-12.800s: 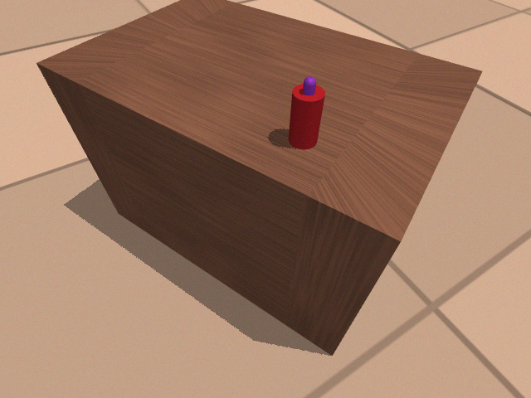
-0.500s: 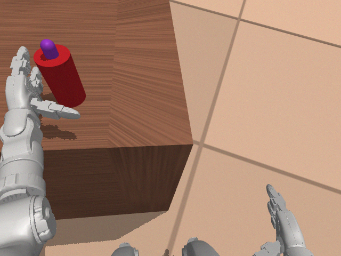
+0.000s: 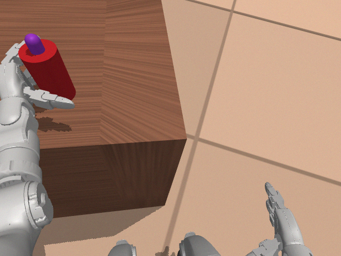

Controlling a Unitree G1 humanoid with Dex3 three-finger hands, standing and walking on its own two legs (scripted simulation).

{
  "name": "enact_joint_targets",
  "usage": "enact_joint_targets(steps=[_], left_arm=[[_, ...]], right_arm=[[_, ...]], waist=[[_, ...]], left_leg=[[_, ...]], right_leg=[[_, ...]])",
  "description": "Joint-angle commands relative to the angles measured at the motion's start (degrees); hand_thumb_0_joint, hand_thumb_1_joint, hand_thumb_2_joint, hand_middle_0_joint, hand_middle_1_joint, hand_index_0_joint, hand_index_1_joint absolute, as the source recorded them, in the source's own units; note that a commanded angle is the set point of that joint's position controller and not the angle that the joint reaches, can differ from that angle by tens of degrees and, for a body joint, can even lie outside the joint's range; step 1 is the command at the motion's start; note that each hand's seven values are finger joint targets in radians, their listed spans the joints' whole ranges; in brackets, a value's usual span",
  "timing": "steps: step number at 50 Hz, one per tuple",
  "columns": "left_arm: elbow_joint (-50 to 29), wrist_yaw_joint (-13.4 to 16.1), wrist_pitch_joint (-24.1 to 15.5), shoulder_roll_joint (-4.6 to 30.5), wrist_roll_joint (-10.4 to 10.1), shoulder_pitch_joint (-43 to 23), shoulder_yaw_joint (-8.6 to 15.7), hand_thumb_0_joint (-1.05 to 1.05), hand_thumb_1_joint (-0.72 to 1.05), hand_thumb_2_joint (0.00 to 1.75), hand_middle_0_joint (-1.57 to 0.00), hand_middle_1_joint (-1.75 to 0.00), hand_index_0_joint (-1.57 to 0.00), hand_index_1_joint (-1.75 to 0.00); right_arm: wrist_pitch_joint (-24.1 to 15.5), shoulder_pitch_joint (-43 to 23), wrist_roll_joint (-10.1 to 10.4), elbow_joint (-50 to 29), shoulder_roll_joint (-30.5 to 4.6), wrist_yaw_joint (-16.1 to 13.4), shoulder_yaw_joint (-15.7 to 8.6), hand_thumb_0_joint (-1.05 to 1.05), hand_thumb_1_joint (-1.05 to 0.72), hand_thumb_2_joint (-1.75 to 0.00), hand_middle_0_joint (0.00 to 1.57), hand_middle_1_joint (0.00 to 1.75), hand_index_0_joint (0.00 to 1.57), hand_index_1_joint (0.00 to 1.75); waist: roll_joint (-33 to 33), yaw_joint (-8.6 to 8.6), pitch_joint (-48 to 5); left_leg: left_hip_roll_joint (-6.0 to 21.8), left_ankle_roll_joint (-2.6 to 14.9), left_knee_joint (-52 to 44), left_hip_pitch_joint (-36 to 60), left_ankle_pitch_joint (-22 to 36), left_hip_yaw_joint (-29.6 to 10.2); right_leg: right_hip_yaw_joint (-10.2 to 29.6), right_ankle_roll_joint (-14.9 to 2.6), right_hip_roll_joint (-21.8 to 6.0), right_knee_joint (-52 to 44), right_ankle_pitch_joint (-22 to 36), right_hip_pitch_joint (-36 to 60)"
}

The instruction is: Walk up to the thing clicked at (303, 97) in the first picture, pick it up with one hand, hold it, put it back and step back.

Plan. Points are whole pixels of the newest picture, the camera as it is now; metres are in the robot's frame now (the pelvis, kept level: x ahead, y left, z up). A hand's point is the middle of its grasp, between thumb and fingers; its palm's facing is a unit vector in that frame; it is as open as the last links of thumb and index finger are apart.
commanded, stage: close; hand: left
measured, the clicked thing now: (47, 68) +0.51 +0.21 +0.12
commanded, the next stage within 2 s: settle in 0.38 s
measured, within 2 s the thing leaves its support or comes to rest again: leaves its support in 0.74 s
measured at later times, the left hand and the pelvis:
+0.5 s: hand (46, 75) +0.50 +0.22 +0.11, palm faces +0.15 -0.99 +0.03, open 9.7 cm; pelvis +0.01 +0.00 +0.00, yaw +0 degrees
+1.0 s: hand (39, 60) +0.50 +0.21 +0.15, palm faces +0.16 -0.99 +0.02, open 9.9 cm; pelvis +0.01 +0.00 +0.01, yaw +0 degrees
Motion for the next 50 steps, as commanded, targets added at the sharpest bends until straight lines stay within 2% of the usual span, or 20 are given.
enact_joint_targets(steps=[1,3,5,9,12,17,19,22,23,24,27,32,35,37,39,40,42,45,46,50], left_arm=[[-13.3,0.4,-4.1,17.9,0.2,-28.2,3.0,0.00,-0.43,0.27,-0.68,-0.48,-0.69,-0.47],[-11.7,0.1,-4.0,14.8,0.2,-27.9,1.3,0.00,-0.36,0.32,-0.73,-0.54,-0.75,-0.52],[-9.4,-0.2,-4.0,16.0,0.1,-26.3,2.5,0.00,-0.31,0.39,-0.81,-0.62,-0.83,-0.60],[-10.1,-1.3,-3.8,14.3,0.4,-28.1,0.4,0.00,-0.21,0.50,-0.95,-0.75,-0.96,-0.73],[-10.2,-0.9,-3.7,16.8,0.0,-25.2,2.6,0.00,-0.13,0.56,-1.03,-0.82,-1.04,-0.80],[-10.6,-1.0,-3.1,13.0,-0.2,-21.9,0.7,0.00,-0.01,0.69,-1.16,-0.97,-1.18,-0.94],[-12.6,-0.9,-3.1,14.0,-0.5,-21.2,1.7,0.00,0.11,0.85,-1.23,-1.09,-1.24,-1.08],[-14.6,-0.9,-2.8,9.8,-0.7,-23.1,-1.3,0.00,0.21,1.05,-1.34,-1.24,-1.35,-1.24],[-13.8,-0.6,-2.6,11.3,-0.5,-23.0,-0.2,0.00,0.25,1.09,-1.37,-1.28,-1.37,-1.28],[-12.6,-0.4,-2.3,9.4,-0.4,-21.7,-1.4,0.00,0.27,1.12,-1.38,-1.30,-1.38,-1.30],[-15.8,0.2,-2.4,12.5,0.1,-23.2,-0.3,0.00,0.46,1.27,-1.27,-1.33,-1.27,-1.34],[-18.1,0.5,-1.9,13.3,-0.6,-24.0,0.6,0.00,0.29,1.30,-1.34,-1.42,-1.35,-1.43],[-22.0,0.5,-1.7,12.4,-0.8,-28.1,-0.7,0.00,0.21,1.30,-1.37,-1.45,-1.38,-1.47],[-21.0,1.0,-0.8,14.9,-0.6,-26.9,0.8,0.00,0.20,1.30,-1.36,-1.44,-1.36,-1.46],[-20.1,1.1,-0.1,13.4,-0.5,-27.1,0.2,0.00,0.21,1.31,-1.35,-1.44,-1.36,-1.45],[-18.8,1.4,0.4,14.4,-0.3,-26.1,0.8,0.00,0.19,1.31,-1.34,-1.44,-1.35,-1.45],[-17.8,1.3,1.0,11.8,-0.6,-26.2,-0.4,0.00,0.16,1.31,-1.35,-1.45,-1.36,-1.46],[-15.1,0.9,1.9,11.7,-0.4,-25.3,-1.0,0.00,0.17,1.32,-1.36,-1.46,-1.37,-1.47],[-17.1,1.1,1.6,14.8,-0.4,-26.5,1.0,0.00,0.17,1.32,-1.35,-1.47,-1.37,-1.47],[-15.4,0.7,2.2,12.6,-0.8,-26.8,-0.1,0.00,0.15,1.34,-1.36,-1.48,-1.38,-1.49]], right_arm=[[-3.3,-0.9,0.0,-9.7,-9.5,-1.0,-5.1,0.00,0.52,-0.05,0.05,0.05,0.05,0.05],[-3.2,-1.1,0.0,-10.2,-8.2,-1.1,-4.2,0.00,0.52,-0.05,0.05,0.05,0.05,0.05],[-3.2,-0.9,0.2,-10.6,-7.9,-1.1,-3.8,0.00,0.52,-0.05,0.05,0.05,0.05,0.05],[-3.2,-0.2,0.0,-9.9,-8.6,-1.1,-4.4,0.00,0.52,-0.05,0.05,0.05,0.05,0.05],[-2.9,0.6,0.2,-9.7,-8.9,-0.9,-4.5,0.00,0.52,-0.05,0.05,0.05,0.05,0.05],[-2.5,2.1,0.2,-9.2,-8.5,-0.6,-4.7,0.00,0.52,-0.05,0.05,0.05,0.05,0.05],[-2.7,-0.8,0.5,-11.7,-8.7,-0.6,-4.4,0.00,0.53,-0.05,0.05,0.05,0.05,0.05],[-2.5,0.0,0.5,-10.3,-7.7,-0.5,-4.2,0.00,0.53,-0.05,0.05,0.05,0.05,0.05],[-2.4,1.1,0.4,-9.3,-8.8,-0.6,-5.0,0.00,0.53,-0.05,0.05,0.05,0.05,0.05],[-2.3,0.9,0.4,-9.3,-7.8,-0.5,-4.3,0.00,0.53,-0.05,0.05,0.05,0.05,0.05],[-2.1,-0.6,0.5,-10.8,-9.8,-0.4,-5.9,0.00,0.55,-0.05,0.05,0.05,0.05,0.05],[-1.5,2.8,0.7,-7.9,-9.2,-0.5,-6.0,0.00,0.55,-0.05,0.05,0.05,0.05,0.05],[-1.7,1.1,0.7,-7.7,-6.1,-0.4,-3.0,0.00,0.54,-0.06,0.05,0.05,0.05,0.05],[-1.5,-0.3,0.9,-7.7,-8.7,-0.8,-5.3,0.00,0.53,-0.06,0.05,0.05,0.05,0.05],[-1.6,-1.0,0.8,-8.4,-7.9,-0.8,-4.1,0.00,0.54,-0.06,0.05,0.05,0.05,0.05],[-1.4,-1.2,0.9,-6.8,-9.2,-1.1,-5.6,0.00,0.54,-0.06,0.05,0.05,0.05,0.05],[-1.2,0.1,0.9,-5.7,-8.1,-1.0,-4.8,0.00,0.54,-0.05,0.05,0.05,0.05,0.05],[-1.4,-0.9,1.4,-5.4,-7.5,-1.1,-4.1,0.00,0.55,-0.05,0.05,0.05,0.05,0.05],[-1.6,-2.6,1.4,-6.8,-8.2,-1.2,-4.6,0.00,0.55,-0.05,0.05,0.05,0.05,0.05],[-1.8,-0.5,1.6,-4.7,-7.4,-1.1,-4.4,0.00,0.55,-0.05,0.05,0.05,0.05,0.05]], waist=[[7.2,-0.13,-28.1],[7.2,-0.64,-28.0],[5.2,-0.82,-27.1],[8.1,-1.65,-28.5],[7.5,-0.29,-27.4],[7.3,-0.63,-26.5],[6.2,0.44,-28.4],[8.7,-0.20,-28.0],[7.9,-0.28,-27.3],[6.9,-0.62,-25.9],[6.8,-0.15,-28.3],[7.9,0.18,-28.5],[10.1,0.82,-31.8],[8.7,0.99,-30.4],[7.4,0.69,-29.4],[7.4,1.09,-29.1],[7.1,0.81,-27.6],[4.1,0.95,-24.9],[4.6,1.37,-26.3],[5.0,1.12,-23.3]], left_leg=[[-0.3,0.70,-5.7,19.1,17.5,-0.5],[-0.5,0.75,-5.8,18.9,16.4,-0.2],[-0.4,0.88,-5.7,17.5,17.6,-0.3],[-0.1,0.58,-5.2,21.1,19.9,-0.5],[-0.3,0.64,-5.7,18.4,17.4,-0.4],[-0.1,0.53,-5.2,19.2,21.6,-0.5],[-0.2,0.79,-5.0,19.5,21.9,-0.3],[0.2,0.23,-5.5,22.1,22.7,-0.6],[0.4,0.31,-5.4,21.7,22.8,-0.8],[0.2,0.56,-5.3,20.5,22.7,-0.6],[0.0,0.65,-5.5,21.2,22.2,-0.5],[0.5,0.04,-6.0,24.5,26.6,-1.0],[0.4,0.09,-5.3,26.3,30.5,-0.9],[0.2,0.34,-6.1,25.2,28.3,-0.6],[0.0,0.50,-6.7,24.5,26.4,-0.4],[-0.1,0.55,-7.0,24.3,25.5,-0.4],[-0.1,0.63,-7.6,24.5,24.7,-0.2],[-0.5,1.13,-8.5,22.0,22.0,0.5],[-0.4,0.94,-8.5,22.4,22.6,0.3],[-0.6,0.82,-9.7,22.4,19.9,0.4]], right_leg=[[-2.0,-2.56,0.8,-5.6,16.6,8.6],[-1.9,-2.46,0.8,-5.6,16.1,9.3],[-2.1,-2.33,1.0,-5.4,17.5,9.6],[-2.3,-2.57,1.1,-5.4,17.9,6.6],[-2.3,-2.68,1.0,-5.6,16.1,7.5],[-2.6,-2.56,1.2,-5.0,19.0,7.2],[-2.3,-2.38,1.1,-5.1,19.8,9.1],[-2.5,-2.70,1.2,-4.9,18.7,7.1],[-2.7,-2.71,1.3,-5.1,18.4,6.2],[-2.5,-2.53,1.2,-5.1,19.4,6.9],[-2.4,-2.53,1.0,-4.9,19.6,8.8],[-2.9,-2.65,1.2,-5.0,20.8,9.0],[-2.6,-2.46,1.0,-5.0,24.1,10.9],[-2.2,-2.36,0.9,-5.7,23.7,11.8],[-2.2,-2.27,0.8,-6.4,23.4,12.7],[-2.1,-2.31,0.7,-6.6,22.4,12.4],[-2.1,-2.31,0.8,-7.5,21.9,12.0],[-1.9,-1.95,0.7,-8.3,21.9,14.0],[-2.1,-2.03,0.7,-8.3,21.9,14.2],[-2.3,-2.21,0.8,-9.1,19.0,13.1]])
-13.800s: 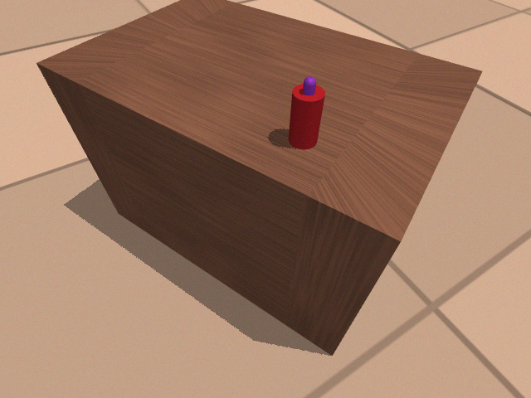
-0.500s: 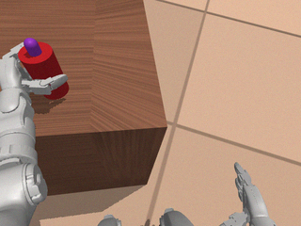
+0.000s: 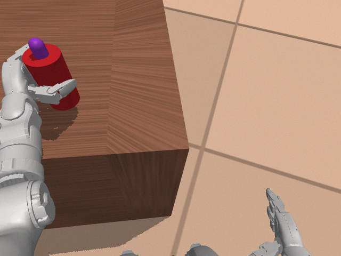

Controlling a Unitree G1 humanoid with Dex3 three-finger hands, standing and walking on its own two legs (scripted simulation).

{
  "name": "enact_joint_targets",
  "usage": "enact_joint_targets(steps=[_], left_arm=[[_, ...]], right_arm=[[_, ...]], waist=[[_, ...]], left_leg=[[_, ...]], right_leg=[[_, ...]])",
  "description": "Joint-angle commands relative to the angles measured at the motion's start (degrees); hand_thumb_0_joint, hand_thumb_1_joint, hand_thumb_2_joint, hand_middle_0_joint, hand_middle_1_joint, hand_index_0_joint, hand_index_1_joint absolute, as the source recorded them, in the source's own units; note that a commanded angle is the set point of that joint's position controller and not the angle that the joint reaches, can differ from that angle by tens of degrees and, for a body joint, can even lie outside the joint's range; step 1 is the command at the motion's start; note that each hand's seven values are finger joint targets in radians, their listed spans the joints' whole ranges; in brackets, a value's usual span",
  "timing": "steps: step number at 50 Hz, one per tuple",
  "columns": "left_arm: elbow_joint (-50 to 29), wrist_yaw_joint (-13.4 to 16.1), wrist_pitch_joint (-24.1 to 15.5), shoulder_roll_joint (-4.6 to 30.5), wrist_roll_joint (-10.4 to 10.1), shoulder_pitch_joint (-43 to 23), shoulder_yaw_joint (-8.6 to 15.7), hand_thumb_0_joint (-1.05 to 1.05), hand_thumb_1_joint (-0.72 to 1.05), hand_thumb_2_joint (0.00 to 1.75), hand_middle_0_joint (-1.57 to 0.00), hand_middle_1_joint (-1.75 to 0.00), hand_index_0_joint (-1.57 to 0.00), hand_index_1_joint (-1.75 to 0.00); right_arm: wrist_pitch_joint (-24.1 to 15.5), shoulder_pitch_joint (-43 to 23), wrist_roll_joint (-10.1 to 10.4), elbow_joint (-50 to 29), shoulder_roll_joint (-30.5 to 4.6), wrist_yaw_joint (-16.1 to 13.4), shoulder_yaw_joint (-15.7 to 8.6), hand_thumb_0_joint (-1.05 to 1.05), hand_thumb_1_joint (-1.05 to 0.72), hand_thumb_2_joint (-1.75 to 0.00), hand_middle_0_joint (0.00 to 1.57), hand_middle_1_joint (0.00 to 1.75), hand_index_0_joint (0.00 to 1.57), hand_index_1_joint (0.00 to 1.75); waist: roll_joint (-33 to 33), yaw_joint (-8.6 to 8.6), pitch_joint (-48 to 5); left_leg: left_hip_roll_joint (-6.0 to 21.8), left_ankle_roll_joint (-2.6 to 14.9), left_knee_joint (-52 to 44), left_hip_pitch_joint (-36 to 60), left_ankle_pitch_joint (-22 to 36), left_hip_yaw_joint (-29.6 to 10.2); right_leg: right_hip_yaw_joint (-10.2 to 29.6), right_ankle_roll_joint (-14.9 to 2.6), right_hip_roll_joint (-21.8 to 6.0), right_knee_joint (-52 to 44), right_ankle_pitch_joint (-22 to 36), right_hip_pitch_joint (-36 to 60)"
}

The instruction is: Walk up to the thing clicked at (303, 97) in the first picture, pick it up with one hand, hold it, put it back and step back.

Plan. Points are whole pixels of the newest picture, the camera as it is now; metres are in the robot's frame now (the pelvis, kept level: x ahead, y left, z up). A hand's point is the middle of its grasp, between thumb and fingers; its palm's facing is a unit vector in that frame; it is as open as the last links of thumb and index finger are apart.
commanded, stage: settle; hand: left
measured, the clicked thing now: (51, 73) +0.49 +0.21 +0.15
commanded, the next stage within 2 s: lift in 0.42 s
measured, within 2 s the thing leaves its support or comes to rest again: neither
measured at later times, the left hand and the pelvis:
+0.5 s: hand (47, 68) +0.48 +0.21 +0.16, palm faces +0.16 -0.99 +0.01, open 9.9 cm; pelvis +0.00 +0.00 +0.01, yaw +0 degrees
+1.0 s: hand (34, 55) +0.46 +0.20 +0.22, palm faces +0.14 -0.99 +0.00, open 9.9 cm; pelvis +0.01 +0.00 +0.02, yaw +0 degrees
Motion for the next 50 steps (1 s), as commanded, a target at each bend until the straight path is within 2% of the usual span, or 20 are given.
enact_joint_targets(steps=[1,5,7,9,11,12,14,18,21,23,25,27,31,32,36,41,43,45,49,50], left_arm=[[-12.1,-0.5,-3.3,13.0,-0.7,-25.7,0.9,0.00,0.16,1.33,-1.37,-1.48,-1.39,-1.49],[-13.6,-0.7,-2.7,13.2,-0.8,-27.9,-0.1,0.00,0.16,1.32,-1.37,-1.47,-1.39,-1.48],[-15.2,-0.2,-2.7,15.7,-0.8,-29.1,1.6,0.00,0.19,1.33,-1.35,-1.47,-1.38,-1.47],[-15.6,0.0,-2.6,14.5,-0.8,-30.0,0.7,0.00,0.16,1.32,-1.36,-1.47,-1.39,-1.48],[-15.5,0.2,-2.4,14.4,-1.0,-29.7,0.8,0.00,0.16,1.33,-1.35,-1.47,-1.37,-1.48],[-15.6,0.2,-2.2,12.5,-0.8,-29.6,-1.3,0.00,0.15,1.33,-1.35,-1.46,-1.37,-1.47],[-15.2,0.1,-1.9,14.5,-1.1,-29.5,0.5,0.00,0.13,1.32,-1.34,-1.46,-1.36,-1.47],[-13.5,-0.1,-1.2,12.8,-1.0,-29.4,-1.2,0.00,0.16,1.32,-1.32,-1.45,-1.35,-1.45],[-14.0,0.6,-0.9,15.9,-1.1,-29.7,1.1,0.00,0.16,1.32,-1.32,-1.45,-1.34,-1.46],[-13.9,0.1,-0.7,12.8,-1.1,-30.5,-1.3,0.00,0.15,1.30,-1.31,-1.43,-1.34,-1.44],[-13.5,0.1,-0.3,14.0,-1.1,-29.3,-0.7,0.00,0.15,1.31,-1.32,-1.44,-1.34,-1.45],[-14.2,0.2,-0.3,14.4,-1.3,-31.1,-0.5,0.00,0.22,1.29,-1.34,-1.44,-1.37,-1.44],[-14.6,0.1,0.3,13.0,-1.7,-28.3,-1.4,0.00,0.22,1.29,-1.34,-1.45,-1.38,-1.44],[-17.9,0.3,0.1,14.7,-1.7,-29.7,0.0,0.00,0.23,1.29,-1.34,-1.44,-1.38,-1.44],[-19.8,-0.3,1.4,12.3,-2.1,-27.9,-1.3,0.00,0.17,1.28,-1.33,-1.44,-1.37,-1.43],[-25.4,0.5,4.0,13.5,-2.4,-27.3,-0.8,0.00,0.26,1.30,-1.32,-1.43,-1.36,-1.43],[-26.6,0.5,5.5,10.6,-2.4,-25.0,-2.2,0.00,0.21,1.28,-1.32,-1.43,-1.36,-1.42],[-29.4,0.8,6.8,11.3,-2.9,-22.8,-1.2,0.00,0.20,1.29,-1.30,-1.42,-1.33,-1.41],[-36.2,0.4,10.6,7.6,-3.5,-20.2,-3.3,0.00,0.19,1.30,-1.33,-1.43,-1.35,-1.43],[-36.8,0.5,11.9,8.6,-3.7,-18.9,-2.2,0.00,0.18,1.30,-1.33,-1.43,-1.35,-1.44]], right_arm=[[-3.5,0.3,0.2,-7.5,-7.6,-0.8,-3.9,0.00,0.55,-0.05,0.05,0.05,0.05,0.05],[-3.9,-0.9,0.6,-8.0,-7.8,-1.0,-3.8,0.00,0.54,-0.05,0.05,0.05,0.05,0.05],[-4.0,-1.4,0.6,-6.7,-9.0,-1.4,-5.1,0.00,0.55,-0.05,0.05,0.05,0.05,0.05],[-4.3,-2.5,0.7,-7.5,-7.4,-1.5,-3.5,0.00,0.55,-0.05,0.05,0.05,0.05,0.05],[-4.6,-2.4,0.8,-5.8,-9.0,-2.0,-5.7,0.00,0.55,-0.05,0.05,0.05,0.05,0.05],[-4.5,-1.9,0.8,-4.8,-7.7,-2.0,-4.1,0.00,0.55,-0.05,0.05,0.05,0.05,0.05],[-4.9,-3.2,1.0,-4.7,-7.3,-2.1,-3.2,0.00,0.55,-0.05,0.05,0.05,0.05,0.05],[-4.9,-2.5,0.9,-2.1,-7.5,-2.3,-3.7,0.00,0.55,-0.05,0.05,0.05,0.05,0.05],[-5.3,-3.8,1.1,-3.3,-8.8,-2.6,-4.4,0.00,0.55,-0.05,0.05,0.05,0.05,0.05],[-5.1,-2.1,1.1,0.0,-6.9,-2.4,-3.3,0.00,0.55,-0.05,0.05,0.05,0.05,0.05],[-5.3,-3.6,1.3,-1.0,-8.8,-2.7,-4.9,0.00,0.55,-0.05,0.05,0.05,0.05,0.05],[-5.7,-5.1,1.4,-2.0,-7.5,-2.5,-3.1,0.00,0.55,-0.05,0.05,0.05,0.05,0.05],[-5.8,-2.6,1.7,0.2,-9.3,-3.0,-5.5,0.00,0.54,-0.05,0.05,0.05,0.05,0.05],[-6.2,-4.8,1.7,-2.5,-9.0,-3.0,-4.8,0.00,0.54,-0.05,0.05,0.05,0.05,0.05],[-6.6,-4.2,2.0,-0.5,-7.1,-2.8,-3.5,0.00,0.54,-0.05,0.05,0.05,0.05,0.05],[-6.5,-3.7,2.2,0.7,-8.6,-3.2,-5.0,0.00,0.55,-0.05,0.05,0.05,0.05,0.05],[-6.8,-2.7,2.2,0.8,-7.7,-3.2,-4.6,0.00,0.55,-0.05,0.05,0.05,0.05,0.05],[-7.0,-3.8,2.5,0.4,-8.2,-3.4,-4.9,0.00,0.55,-0.05,0.05,0.05,0.05,0.05],[-7.9,-3.2,2.7,-0.5,-7.0,-3.5,-3.8,0.00,0.55,-0.05,0.05,0.05,0.05,0.05],[-7.8,-1.7,2.8,1.5,-7.2,-3.6,-4.5,0.00,0.55,-0.05,0.05,0.05,0.05,0.05]], waist=[[3.1,-0.41,-23.3],[3.0,-0.28,-24.9],[4.3,0.29,-24.1],[3.8,0.27,-25.2],[4.8,-0.02,-24.3],[5.2,0.23,-24.4],[4.7,0.78,-23.7],[5.2,0.24,-23.6],[3.3,0.39,-24.4],[5.7,0.55,-23.1],[3.3,0.40,-23.3],[2.7,0.81,-23.7],[4.3,1.16,-24.0],[4.3,1.73,-24.9],[4.2,2.08,-26.6],[5.7,3.31,-25.0],[4.5,3.07,-24.4],[3.4,4.39,-21.5],[2.6,4.24,-21.6],[2.8,4.78,-20.2]], left_leg=[[-0.5,1.04,-6.1,16.3,18.8,0.1],[-0.7,1.22,-6.5,17.5,18.2,0.3],[-0.8,0.84,-7.2,17.9,17.5,0.3],[-0.8,1.00,-7.3,18.9,17.5,0.3],[-0.5,0.48,-8.3,19.5,16.4,0.0],[-0.6,0.59,-8.3,20.3,16.6,0.0],[-0.5,0.57,-8.1,20.4,18.4,0.0],[-0.5,0.52,-8.6,21.4,18.5,0.0],[-0.7,0.77,-9.0,20.3,18.3,0.3],[-0.4,0.29,-9.2,22.1,20.1,-0.1],[-0.5,0.71,-9.2,21.9,20.7,0.1],[-0.7,0.87,-9.8,20.5,18.5,0.3],[-0.5,0.29,-10.3,24.1,21.3,0.2],[-0.3,0.07,-10.3,24.7,22.6,0.1],[-0.2,0.18,-9.9,26.2,28.0,0.1],[-0.5,0.05,-11.2,26.2,26.0,0.5],[-0.2,-0.05,-11.3,28.1,28.2,0.3],[-0.6,-0.03,-12.5,26.0,26.5,0.5],[-0.9,0.30,-13.3,28.6,26.8,0.9],[-0.9,0.25,-13.7,28.5,26.9,0.9]], right_leg=[[-2.4,-2.10,0.9,-5.7,18.8,8.5],[-2.1,-1.94,0.8,-6.3,18.9,9.7],[-2.2,-2.11,0.7,-6.6,17.8,9.6],[-2.2,-1.99,0.7,-7.1,17.9,9.9],[-2.6,-2.39,0.8,-7.0,16.2,9.3],[-2.5,-2.34,0.8,-7.4,16.2,8.9],[-2.6,-2.32,0.9,-7.6,17.4,9.2],[-2.5,-2.37,0.9,-8.2,17.2,8.9],[-2.3,-2.13,0.7,-8.5,18.3,11.4],[-2.7,-2.51,0.9,-8.4,18.2,9.4],[-2.5,-2.19,0.8,-9.0,19.5,10.5],[-2.4,-2.00,0.7,-9.4,18.5,12.5],[-2.8,-2.33,0.9,-9.5,19.4,12.0],[-2.9,-2.37,1.0,-9.5,20.1,12.4],[-3.0,-2.14,0.8,-9.4,24.4,14.7],[-2.9,-2.15,0.5,-10.6,23.3,16.7],[-3.3,-2.08,0.7,-10.8,24.5,16.3],[-3.5,-2.07,0.6,-11.5,24.0,18.5],[-3.6,-1.77,0.5,-12.3,25.0,19.5],[-3.7,-1.80,0.5,-12.7,24.7,19.4]])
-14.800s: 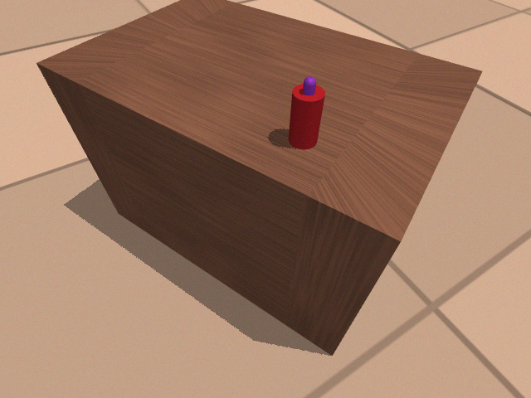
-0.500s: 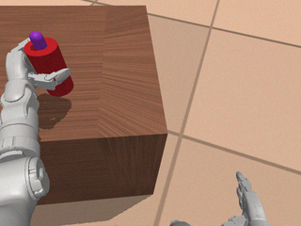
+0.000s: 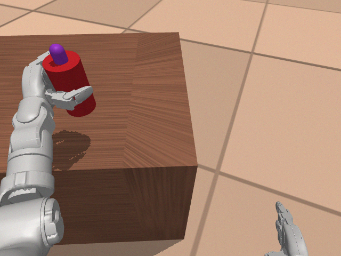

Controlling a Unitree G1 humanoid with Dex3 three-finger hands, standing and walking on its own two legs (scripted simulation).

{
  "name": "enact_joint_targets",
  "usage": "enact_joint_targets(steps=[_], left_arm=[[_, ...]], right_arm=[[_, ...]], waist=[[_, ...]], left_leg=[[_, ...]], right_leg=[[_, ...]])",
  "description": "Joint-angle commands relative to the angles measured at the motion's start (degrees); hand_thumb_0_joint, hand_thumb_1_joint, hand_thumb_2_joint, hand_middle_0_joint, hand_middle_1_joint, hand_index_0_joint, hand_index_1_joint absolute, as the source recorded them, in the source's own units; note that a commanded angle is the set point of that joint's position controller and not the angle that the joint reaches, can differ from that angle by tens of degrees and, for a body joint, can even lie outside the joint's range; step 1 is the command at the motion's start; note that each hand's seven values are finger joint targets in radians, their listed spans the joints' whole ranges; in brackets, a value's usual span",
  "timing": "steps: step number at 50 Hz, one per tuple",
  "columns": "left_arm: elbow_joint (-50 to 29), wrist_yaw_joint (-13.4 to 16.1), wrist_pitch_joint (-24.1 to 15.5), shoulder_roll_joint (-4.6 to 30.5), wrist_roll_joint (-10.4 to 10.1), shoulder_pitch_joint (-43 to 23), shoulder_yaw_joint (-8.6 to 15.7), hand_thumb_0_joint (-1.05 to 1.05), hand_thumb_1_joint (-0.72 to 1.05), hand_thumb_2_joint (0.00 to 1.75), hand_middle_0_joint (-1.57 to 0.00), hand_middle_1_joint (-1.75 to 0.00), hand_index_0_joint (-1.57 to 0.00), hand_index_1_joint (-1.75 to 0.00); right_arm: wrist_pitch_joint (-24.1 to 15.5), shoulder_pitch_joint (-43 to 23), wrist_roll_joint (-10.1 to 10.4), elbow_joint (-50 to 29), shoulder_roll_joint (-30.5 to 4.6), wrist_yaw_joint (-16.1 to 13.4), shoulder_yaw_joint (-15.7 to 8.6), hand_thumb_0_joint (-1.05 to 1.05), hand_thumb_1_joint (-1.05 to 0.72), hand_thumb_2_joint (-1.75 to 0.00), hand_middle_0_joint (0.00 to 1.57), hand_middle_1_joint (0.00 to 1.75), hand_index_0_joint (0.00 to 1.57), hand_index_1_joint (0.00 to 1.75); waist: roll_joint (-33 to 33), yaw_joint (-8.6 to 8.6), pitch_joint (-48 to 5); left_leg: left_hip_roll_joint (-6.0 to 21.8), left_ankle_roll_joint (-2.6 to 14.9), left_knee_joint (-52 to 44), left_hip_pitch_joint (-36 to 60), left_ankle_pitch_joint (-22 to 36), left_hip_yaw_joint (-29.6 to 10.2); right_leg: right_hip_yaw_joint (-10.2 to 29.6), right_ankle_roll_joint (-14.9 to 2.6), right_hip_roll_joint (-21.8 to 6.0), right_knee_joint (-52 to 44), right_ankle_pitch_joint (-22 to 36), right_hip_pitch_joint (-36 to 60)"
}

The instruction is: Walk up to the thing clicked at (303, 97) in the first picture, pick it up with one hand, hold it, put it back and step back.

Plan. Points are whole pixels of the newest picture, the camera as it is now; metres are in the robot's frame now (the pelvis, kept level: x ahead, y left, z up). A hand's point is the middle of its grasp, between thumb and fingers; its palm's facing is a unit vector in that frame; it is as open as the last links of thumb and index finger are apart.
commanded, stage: lift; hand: left
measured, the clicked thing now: (69, 79) +0.44 +0.19 +0.20
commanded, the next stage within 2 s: hold in 1.00 s
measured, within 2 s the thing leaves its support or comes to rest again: neither
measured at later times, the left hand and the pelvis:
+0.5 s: hand (53, 81) +0.36 +0.18 +0.26, palm faces +0.12 -0.99 +0.01, open 9.9 cm; pelvis -0.01 -0.01 +0.01, yaw +2 degrees
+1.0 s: hand (45, 81) +0.33 +0.17 +0.29, palm faces +0.11 -0.99 +0.02, open 9.9 cm; pelvis -0.02 -0.01 +0.02, yaw +2 degrees
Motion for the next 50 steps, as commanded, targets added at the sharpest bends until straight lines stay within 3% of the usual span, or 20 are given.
enact_joint_targets(steps=[1,3,6,7,9,15,17,19,21,23,25,28,30,33,34,38,42,45,46,50], left_arm=[[-20.3,0.0,0.7,10.6,-1.3,-23.7,0.9,0.00,0.18,1.31,-1.32,-1.43,-1.34,-1.44],[-24.0,0.2,2.9,11.7,-1.3,-23.4,1.8,0.00,0.22,1.32,-1.31,-1.43,-1.34,-1.43],[-27.3,0.3,6.6,7.8,-1.8,-22.2,-0.3,0.00,0.21,1.33,-1.32,-1.44,-1.34,-1.45],[-29.7,0.7,7.5,10.0,-2.0,-21.9,1.9,0.00,0.21,1.33,-1.32,-1.45,-1.34,-1.45],[-31.7,1.0,9.4,10.1,-1.7,-21.8,1.4,0.00,0.22,1.33,-1.32,-1.45,-1.35,-1.45],[-38.0,0.7,15.1,9.3,-2.5,-18.2,2.1,0.00,0.23,1.37,-1.32,-1.47,-1.35,-1.48],[-39.5,0.6,16.6,9.2,-2.9,-17.9,2.9,0.00,0.22,1.38,-1.34,-1.49,-1.36,-1.50],[-39.6,0.2,18.5,6.1,-3.5,-17.1,0.6,0.00,0.21,1.37,-1.34,-1.49,-1.36,-1.49],[-42.8,1.0,19.7,10.6,-3.5,-17.8,4.2,0.00,0.22,1.37,-1.34,-1.49,-1.36,-1.49],[-42.5,0.8,21.1,6.9,-3.6,-16.7,2.0,0.00,0.24,1.37,-1.35,-1.49,-1.37,-1.49],[-42.8,1.2,22.5,6.3,-3.9,-16.2,1.9,0.00,0.22,1.36,-1.33,-1.48,-1.35,-1.48],[-44.0,0.9,23.8,5.5,-4.1,-16.0,1.1,0.00,0.25,1.36,-1.32,-1.46,-1.35,-1.47],[-47.6,1.3,24.2,9.0,-4.3,-17.1,3.8,0.00,0.26,1.35,-1.32,-1.46,-1.35,-1.47],[-48.3,1.6,25.4,6.8,-4.5,-17.0,2.3,0.00,0.26,1.34,-1.31,-1.45,-1.33,-1.45],[-48.9,1.8,25.9,8.7,-4.5,-16.5,4.3,0.00,0.27,1.34,-1.30,-1.44,-1.33,-1.44],[-47.0,1.6,27.6,4.0,-4.8,-14.9,0.5,0.00,0.25,1.33,-1.29,-1.44,-1.32,-1.44],[-51.3,2.3,28.3,8.4,-4.7,-17.2,4.1,0.00,0.19,1.31,-1.30,-1.44,-1.32,-1.44],[-48.9,2.0,29.8,3.0,-5.1,-15.6,-0.2,0.00,0.18,1.30,-1.29,-1.43,-1.32,-1.44],[-50.8,2.2,29.8,6.2,-5.1,-16.0,2.4,0.00,0.19,1.30,-1.28,-1.42,-1.31,-1.43],[-52.0,2.7,30.6,6.1,-4.9,-17.8,2.1,0.00,0.16,1.29,-1.28,-1.43,-1.31,-1.42]], right_arm=[[-4.2,-2.7,0.3,-8.4,-5.8,-0.6,-1.7,0.00,0.55,-0.05,0.05,0.05,0.05,0.05],[-4.6,-3.7,0.3,-9.5,-8.5,-0.7,-4.1,0.00,0.55,-0.05,0.05,0.05,0.05,0.05],[-4.6,-2.2,0.4,-6.1,-5.1,-0.3,-1.8,0.00,0.55,-0.05,0.05,0.05,0.05,0.05],[-5.1,-3.8,0.4,-8.0,-8.1,-0.7,-4.4,0.00,0.55,-0.05,0.05,0.05,0.05,0.05],[-5.5,-3.9,0.4,-7.0,-8.2,-0.7,-4.6,0.00,0.55,-0.05,0.05,0.05,0.05,0.05],[-6.3,-4.6,0.4,-5.3,-5.6,-0.6,-2.1,0.00,0.55,-0.05,0.05,0.05,0.05,0.05],[-6.8,-6.5,0.4,-6.3,-7.0,-0.8,-3.5,0.00,0.55,-0.05,0.05,0.05,0.05,0.05],[-6.8,-4.8,0.4,-4.4,-4.6,-0.3,-1.4,0.00,0.55,-0.05,0.05,0.05,0.05,0.05],[-7.4,-6.9,0.4,-5.1,-7.4,-0.7,-4.2,0.00,0.55,-0.05,0.05,0.05,0.05,0.05],[-7.2,-6.0,0.3,-3.3,-4.7,-0.1,-1.5,0.00,0.55,-0.05,0.05,0.05,0.05,0.05],[-7.8,-7.3,0.6,-3.1,-5.8,-0.2,-3.0,0.00,0.55,-0.05,0.05,0.05,0.05,0.05],[-8.2,-6.9,0.5,-2.2,-5.9,-0.2,-2.7,0.00,0.55,-0.05,0.05,0.05,0.05,0.05],[-8.7,-8.0,0.7,-3.8,-6.5,-0.3,-3.1,0.00,0.55,-0.05,0.05,0.05,0.05,0.05],[-9.2,-8.1,0.7,-2.3,-5.8,0.0,-2.9,0.00,0.55,-0.05,0.05,0.05,0.05,0.05],[-9.4,-8.6,0.6,-3.5,-6.6,-0.2,-3.3,0.00,0.55,-0.05,0.05,0.05,0.05,0.05],[-9.8,-7.7,0.8,0.3,-5.7,0.0,-3.2,0.00,0.55,-0.05,0.05,0.05,0.05,0.05],[-10.4,-9.0,0.7,-1.9,-6.2,0.1,-3.0,0.00,0.55,-0.05,0.05,0.05,0.05,0.05],[-10.6,-8.1,0.8,1.4,-5.7,0.5,-3.4,0.00,0.54,-0.05,0.05,0.05,0.05,0.05],[-11.0,-9.6,0.8,-0.9,-6.5,0.4,-3.5,0.00,0.55,-0.05,0.05,0.05,0.05,0.05],[-11.2,-9.7,0.8,1.3,-6.2,0.6,-3.8,0.00,0.54,-0.05,0.05,0.05,0.05,0.05]], waist=[[1.0,1.21,-16.8],[0.0,0.97,-17.8],[1.3,1.57,-14.5],[-1.2,1.13,-14.9],[-0.2,1.24,-14.1],[-1.4,2.55,-11.5],[-3.0,2.43,-11.7],[-2.1,2.55,-10.3],[-1.8,2.85,-11.5],[-2.2,3.19,-9.8],[-1.8,3.08,-9.4],[-3.1,2.64,-8.5],[-2.6,3.49,-9.4],[-1.6,3.59,-8.7],[-2.4,3.54,-9.9],[-1.5,3.24,-7.3],[-0.8,3.92,-9.6],[-1.3,3.51,-7.2],[-2.0,3.86,-8.4],[-1.7,4.15,-9.5]], left_leg=[[-0.6,0.28,-5.6,14.4,22.1,0.6],[-0.6,0.27,-6.5,15.6,22.4,0.4],[-0.9,0.22,-7.3,16.0,22.1,0.6],[-0.7,0.34,-8.0,16.8,20.7,0.4],[-1.1,0.33,-8.9,17.1,18.4,0.5],[-1.7,0.60,-10.3,18.0,16.6,0.5],[-1.8,0.80,-10.9,18.1,14.9,0.6],[-2.2,0.97,-10.8,17.8,15.2,0.9],[-2.1,0.84,-11.1,18.7,15.6,0.8],[-2.4,0.97,-11.4,17.9,15.4,0.9],[-2.3,0.79,-12.0,18.6,13.9,0.7],[-2.3,0.94,-12.5,18.9,12.2,0.5],[-2.4,0.92,-12.7,18.9,11.8,0.5],[-2.3,0.74,-13.1,18.8,11.3,0.4],[-2.2,0.76,-13.2,19.7,11.8,0.2],[-2.3,0.69,-13.4,19.2,11.8,0.3],[-1.7,0.42,-13.7,20.3,13.4,-0.2],[-1.8,0.44,-14.1,19.5,12.1,-0.4],[-1.8,0.57,-14.0,19.8,12.2,-0.4],[-2.0,0.53,-14.0,20.3,12.6,0.0]], right_leg=[[-3.9,-1.81,1.1,-4.9,20.7,6.6],[-4.1,-1.86,1.1,-5.4,20.9,8.0],[-4.2,-1.85,0.8,-6.3,20.6,7.9],[-4.4,-1.70,0.9,-6.7,19.4,8.2],[-4.3,-1.84,0.6,-7.7,17.6,8.4],[-4.5,-1.57,0.3,-9.6,15.8,9.3],[-4.3,-1.47,0.1,-10.3,14.4,10.2],[-4.1,-1.45,-0.2,-10.9,14.8,10.0],[-4.2,-1.47,-0.2,-10.8,15.1,10.8],[-4.1,-1.39,-0.4,-11.4,15.0,10.9],[-4.3,-1.58,-0.2,-11.4,13.3,10.4],[-4.4,-1.57,-0.1,-12.4,11.6,9.6],[-4.3,-1.50,-0.2,-12.7,10.9,10.5],[-4.3,-1.76,-0.1,-12.7,10.4,10.5],[-4.5,-1.57,0.0,-12.6,10.9,11.0],[-4.5,-1.73,-0.1,-12.8,10.9,9.9],[-4.9,-1.83,0.3,-12.3,11.9,11.4],[-4.9,-1.90,0.4,-12.8,10.9,10.3],[-4.8,-1.76,0.3,-12.8,10.8,11.2],[-4.6,-1.70,0.2,-13.5,11.1,11.7]])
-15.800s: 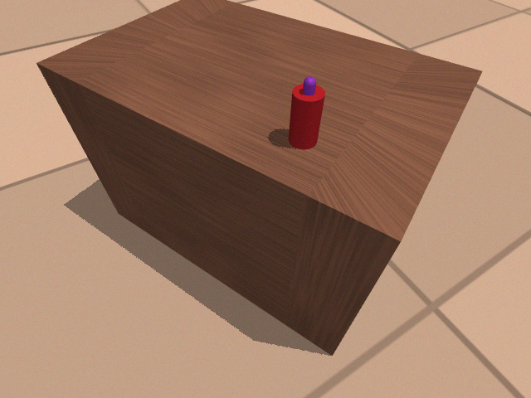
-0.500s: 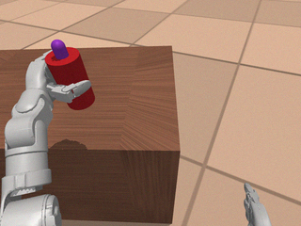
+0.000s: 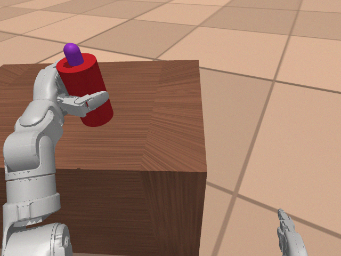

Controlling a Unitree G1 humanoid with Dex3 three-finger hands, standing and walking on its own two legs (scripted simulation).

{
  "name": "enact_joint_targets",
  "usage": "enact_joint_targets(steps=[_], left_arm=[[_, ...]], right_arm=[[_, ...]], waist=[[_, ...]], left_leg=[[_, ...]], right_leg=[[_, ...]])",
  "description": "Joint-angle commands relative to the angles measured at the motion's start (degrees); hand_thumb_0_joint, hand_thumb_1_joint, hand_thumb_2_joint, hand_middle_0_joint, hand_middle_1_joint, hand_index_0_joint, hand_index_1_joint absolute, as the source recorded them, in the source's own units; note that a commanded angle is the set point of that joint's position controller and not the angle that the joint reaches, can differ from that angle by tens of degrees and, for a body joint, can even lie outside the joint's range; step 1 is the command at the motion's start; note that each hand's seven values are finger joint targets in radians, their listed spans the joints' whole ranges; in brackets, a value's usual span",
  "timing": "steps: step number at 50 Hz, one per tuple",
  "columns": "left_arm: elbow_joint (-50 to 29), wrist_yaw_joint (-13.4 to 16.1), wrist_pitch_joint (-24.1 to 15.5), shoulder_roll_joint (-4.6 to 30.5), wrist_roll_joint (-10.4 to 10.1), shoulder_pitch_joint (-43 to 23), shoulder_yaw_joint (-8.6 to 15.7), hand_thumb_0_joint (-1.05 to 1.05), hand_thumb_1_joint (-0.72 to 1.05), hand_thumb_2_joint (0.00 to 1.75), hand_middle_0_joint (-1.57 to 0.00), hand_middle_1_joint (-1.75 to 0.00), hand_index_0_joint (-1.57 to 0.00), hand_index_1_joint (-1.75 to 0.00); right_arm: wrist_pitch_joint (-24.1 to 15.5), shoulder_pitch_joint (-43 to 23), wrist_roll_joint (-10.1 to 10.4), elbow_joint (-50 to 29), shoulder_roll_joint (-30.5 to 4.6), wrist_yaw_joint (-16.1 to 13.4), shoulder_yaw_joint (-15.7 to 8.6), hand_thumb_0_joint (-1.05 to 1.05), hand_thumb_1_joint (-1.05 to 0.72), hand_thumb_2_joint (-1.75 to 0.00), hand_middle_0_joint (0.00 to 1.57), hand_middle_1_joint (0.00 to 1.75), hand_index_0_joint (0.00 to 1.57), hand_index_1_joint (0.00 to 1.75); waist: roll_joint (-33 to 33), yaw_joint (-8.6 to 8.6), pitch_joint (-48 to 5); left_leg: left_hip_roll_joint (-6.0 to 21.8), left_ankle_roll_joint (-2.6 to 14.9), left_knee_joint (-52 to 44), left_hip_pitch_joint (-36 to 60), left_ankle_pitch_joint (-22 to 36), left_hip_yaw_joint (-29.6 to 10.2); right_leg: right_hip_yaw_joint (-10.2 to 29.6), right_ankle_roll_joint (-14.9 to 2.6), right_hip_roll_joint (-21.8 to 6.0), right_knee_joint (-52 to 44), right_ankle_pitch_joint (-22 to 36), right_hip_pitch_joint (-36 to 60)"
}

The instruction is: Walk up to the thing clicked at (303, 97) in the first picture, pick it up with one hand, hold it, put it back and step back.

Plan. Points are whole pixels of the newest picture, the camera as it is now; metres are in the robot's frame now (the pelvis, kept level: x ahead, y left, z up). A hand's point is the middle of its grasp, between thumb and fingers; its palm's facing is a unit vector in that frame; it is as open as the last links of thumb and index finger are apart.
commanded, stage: hold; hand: left
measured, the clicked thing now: (85, 85) +0.35 +0.17 +0.28
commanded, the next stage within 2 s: none
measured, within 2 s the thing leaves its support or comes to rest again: neither
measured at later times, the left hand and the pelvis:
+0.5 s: hand (81, 82) +0.34 +0.16 +0.29, palm faces +0.08 -1.00 +0.01, open 9.9 cm; pelvis +0.00 +0.00 +0.00, yaw +0 degrees
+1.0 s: hand (81, 80) +0.34 +0.16 +0.30, palm faces +0.09 -1.00 +0.01, open 10.0 cm; pelvis +0.00 +0.00 +0.00, yaw +0 degrees
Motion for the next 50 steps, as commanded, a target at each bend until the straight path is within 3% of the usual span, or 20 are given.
enact_joint_targets(steps=[1,3,8,11,13,15,16,18,19,20,21,22,23,31,33,35,42,43,45,50], left_arm=[[-13.9,0.7,-3.2,13.2,-0.6,-27.4,5.1,0.00,0.16,1.29,-1.28,-1.43,-1.31,-1.42],[-12.5,0.7,-2.6,10.9,-0.6,-26.6,3.3,0.00,0.14,1.28,-1.27,-1.42,-1.30,-1.42],[-14.1,0.6,-2.0,10.7,-0.7,-27.0,2.6,0.00,0.12,1.27,-1.31,-1.44,-1.33,-1.45],[-13.5,0.4,-1.2,12.6,-1.0,-25.6,4.3,0.00,0.13,1.27,-1.32,-1.45,-1.35,-1.45],[-14.8,0.3,-1.0,10.9,-0.9,-26.5,3.0,0.00,0.12,1.28,-1.32,-1.45,-1.35,-1.46],[-16.0,0.1,-0.6,10.8,-1.1,-26.7,2.6,0.00,0.11,1.27,-1.33,-1.45,-1.35,-1.46],[-16.6,0.2,-0.4,13.1,-1.5,-26.6,5.0,0.00,0.11,1.28,-1.33,-1.46,-1.35,-1.46],[-16.7,0.0,0.1,11.0,-1.4,-26.2,3.0,0.00,0.10,1.28,-1.31,-1.45,-1.33,-1.46],[-18.8,0.3,-0.1,14.5,-1.7,-27.4,5.9,0.00,0.10,1.28,-1.33,-1.46,-1.35,-1.47],[-15.1,0.0,0.7,11.6,-1.6,-25.4,3.9,0.00,0.09,1.27,-1.32,-1.46,-1.35,-1.46],[-17.6,-0.1,0.9,10.4,-1.5,-26.8,2.3,0.00,0.09,1.29,-1.33,-1.47,-1.35,-1.47],[-17.9,0.1,1.0,11.8,-1.9,-27.8,4.0,0.00,0.09,1.29,-1.33,-1.47,-1.35,-1.48],[-16.6,0.3,1.5,11.6,-1.8,-26.1,3.9,0.00,0.08,1.28,-1.32,-1.46,-1.34,-1.47],[-16.5,0.5,3.7,11.5,-1.9,-27.8,3.8,0.00,0.09,1.29,-1.33,-1.48,-1.35,-1.48],[-18.1,0.7,4.0,11.7,-2.2,-29.1,3.9,0.00,0.10,1.29,-1.33,-1.48,-1.35,-1.48],[-14.3,0.7,4.8,10.6,-2.1,-26.0,3.7,0.00,0.08,1.31,-1.33,-1.49,-1.35,-1.49],[-16.3,1.2,4.2,11.3,-1.9,-28.1,3.8,0.00,0.07,1.32,-1.34,-1.50,-1.36,-1.51],[-15.8,1.4,4.1,12.0,-2.2,-27.6,4.8,0.00,0.10,1.32,-1.33,-1.50,-1.36,-1.51],[-19.9,1.7,3.6,12.6,-1.8,-30.0,4.3,0.00,0.08,1.31,-1.33,-1.50,-1.36,-1.50],[-17.1,1.6,3.7,12.8,-1.6,-28.6,4.8,0.00,0.11,1.32,-1.32,-1.49,-1.35,-1.50]], right_arm=[[-4.3,-8.1,0.1,-9.0,-7.3,-0.4,-2.8,0.00,0.54,-0.05,0.05,0.05,0.05,0.05],[-4.2,-8.1,0.1,-7.3,-6.3,-0.2,-2.2,0.00,0.54,-0.05,0.05,0.05,0.05,0.05],[-4.5,-9.1,0.3,-5.5,-6.7,-0.3,-2.5,0.00,0.53,-0.05,0.05,0.05,0.05,0.05],[-4.8,-9.7,0.3,-6.6,-7.4,-0.2,-2.3,0.00,0.54,-0.05,0.05,0.05,0.05,0.05],[-4.8,-10.2,0.2,-5.5,-6.5,-0.2,-2.0,0.00,0.53,-0.05,0.05,0.05,0.05,0.05],[-5.0,-10.2,0.3,-5.6,-7.0,-0.2,-2.4,0.00,0.54,-0.05,0.05,0.05,0.05,0.05],[-5.0,-9.6,0.4,-5.4,-7.6,-0.3,-2.8,0.00,0.53,-0.05,0.05,0.05,0.05,0.05],[-5.2,-10.0,0.4,-4.9,-6.9,-0.1,-2.2,0.00,0.53,-0.05,0.05,0.05,0.05,0.05],[-5.4,-10.8,0.4,-5.9,-8.5,-0.4,-3.4,0.00,0.54,-0.05,0.05,0.05,0.05,0.05],[-5.3,-10.1,0.4,-4.3,-7.7,-0.4,-3.0,0.00,0.54,-0.05,0.05,0.05,0.05,0.05],[-5.2,-10.3,0.4,-4.1,-5.8,-0.1,-1.3,0.00,0.54,-0.05,0.05,0.05,0.05,0.05],[-5.3,-10.0,0.4,-4.3,-6.5,-0.2,-1.9,0.00,0.54,-0.05,0.05,0.05,0.05,0.05],[-5.3,-10.4,0.5,-4.1,-7.5,-0.3,-3.2,0.00,0.54,-0.05,0.05,0.05,0.05,0.05],[-5.3,-10.1,0.8,-3.6,-7.5,0.2,-2.9,0.00,0.53,-0.05,0.05,0.05,0.05,0.05],[-5.4,-10.7,0.9,-3.4,-7.0,0.5,-2.6,0.00,0.54,-0.05,0.05,0.05,0.05,0.05],[-5.3,-10.4,0.8,-3.9,-7.0,0.6,-2.5,0.00,0.53,-0.05,0.05,0.05,0.05,0.05],[-5.1,-10.2,0.9,-3.3,-7.0,0.9,-2.7,0.00,0.53,-0.05,0.05,0.05,0.05,0.05],[-5.0,-10.3,0.9,-3.2,-7.2,0.8,-2.8,0.00,0.54,-0.05,0.05,0.05,0.05,0.05],[-5.1,-11.3,0.9,-3.8,-6.9,0.7,-2.5,0.00,0.53,-0.05,0.05,0.05,0.05,0.05],[-5.1,-11.6,0.8,-3.1,-7.9,0.3,-3.4,0.00,0.54,-0.05,0.05,0.05,0.05,0.05]], waist=[[-4.0,0.09,-10.5],[-3.9,0.48,-9.8],[-2.2,0.29,-10.0],[-4.9,0.22,-8.8],[-1.7,0.72,-10.1],[-3.0,0.36,-11.1],[-4.2,0.07,-10.1],[-3.1,0.43,-11.0],[-4.2,0.68,-10.7],[-3.7,0.32,-10.4],[-2.3,0.81,-10.2],[-3.2,0.64,-11.6],[-3.4,0.63,-10.5],[-3.8,0.44,-9.8],[-3.1,1.32,-10.1],[-6.4,0.77,-9.4],[-5.3,1.00,-10.0],[-5.3,0.92,-9.8],[-2.9,1.48,-12.3],[-5.0,1.10,-11.2]], left_leg=[[-0.7,0.91,-4.8,6.8,6.8,1.0],[-0.5,0.74,-5.3,6.6,6.9,0.8],[-0.7,0.68,-5.7,7.2,6.1,0.8],[-0.5,0.88,-5.7,6.1,5.5,0.4],[-0.5,0.51,-5.9,7.0,5.5,0.6],[-0.5,0.57,-5.8,7.6,6.4,0.5],[-0.5,0.85,-5.4,7.4,6.1,0.5],[-0.8,0.72,-5.4,7.6,7.0,0.7],[-0.5,0.72,-5.4,7.2,6.8,0.4],[-0.7,0.74,-5.3,7.6,7.1,0.7],[-0.9,0.72,-5.4,7.2,7.4,0.9],[-0.8,0.77,-4.9,7.9,8.4,0.9],[-0.9,0.73,-5.1,7.2,8.1,1.0],[-0.8,0.70,-5.4,7.4,7.3,0.8],[-0.9,0.69,-5.4,7.0,7.5,0.9],[-1.1,1.15,-4.8,6.5,8.0,1.0],[-1.1,0.97,-5.0,6.3,7.2,0.9],[-1.2,1.05,-4.7,6.3,7.3,1.1],[-1.3,0.81,-4.5,7.4,8.3,1.2],[-1.0,0.79,-4.9,7.1,7.6,0.7]], right_leg=[[-3.4,-1.24,1.5,-6.7,7.2,-0.8],[-3.5,-1.42,1.6,-6.6,6.9,-0.8],[-3.4,-1.56,1.5,-6.7,6.5,-1.4],[-3.6,-1.31,1.7,-6.9,6.1,-1.0],[-3.5,-1.58,1.6,-6.7,5.7,-1.1],[-3.7,-1.52,1.9,-6.7,6.4,-0.7],[-3.6,-1.26,1.7,-6.8,6.3,-0.9],[-3.4,-1.43,1.7,-6.8,6.9,-0.7],[-3.6,-1.32,1.8,-6.6,6.7,-0.5],[-3.5,-1.30,1.8,-6.6,7.1,-0.7],[-3.4,-1.46,1.6,-6.7,7.2,-0.9],[-3.5,-1.30,1.6,-6.6,8.0,-0.4],[-3.3,-1.34,1.7,-6.5,7.8,-0.7],[-3.4,-1.33,1.7,-6.6,7.3,-1.4],[-3.4,-1.43,1.5,-6.7,7.4,-0.8],[-3.3,-0.99,1.4,-6.9,8.0,-0.6],[-3.3,-1.26,1.5,-6.7,7.1,-1.1],[-3.1,-1.05,1.3,-6.9,7.3,-1.2],[-3.0,-1.30,1.2,-6.3,8.0,-0.3],[-3.3,-1.26,1.6,-6.4,7.2,-0.5]])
